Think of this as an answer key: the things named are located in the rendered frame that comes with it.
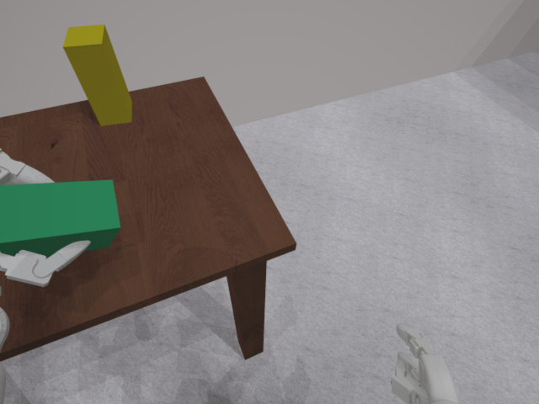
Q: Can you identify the sponge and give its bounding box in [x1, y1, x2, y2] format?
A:
[0, 180, 120, 257]

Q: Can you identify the robot left hand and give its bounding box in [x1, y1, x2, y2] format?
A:
[0, 148, 91, 287]

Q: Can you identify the table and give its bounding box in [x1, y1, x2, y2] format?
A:
[0, 77, 296, 362]

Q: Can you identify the robot right hand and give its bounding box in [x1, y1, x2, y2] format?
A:
[391, 324, 460, 404]

